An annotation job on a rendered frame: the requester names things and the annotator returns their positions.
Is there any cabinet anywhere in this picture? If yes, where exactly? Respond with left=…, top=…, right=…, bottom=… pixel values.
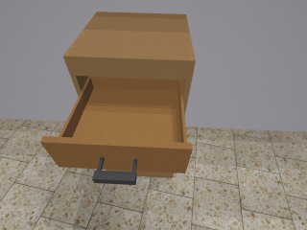
left=63, top=11, right=196, bottom=178

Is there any handle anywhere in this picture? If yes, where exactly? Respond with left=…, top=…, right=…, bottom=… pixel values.
left=92, top=157, right=137, bottom=185

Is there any drawer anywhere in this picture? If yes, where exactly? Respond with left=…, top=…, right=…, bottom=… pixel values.
left=40, top=76, right=193, bottom=173

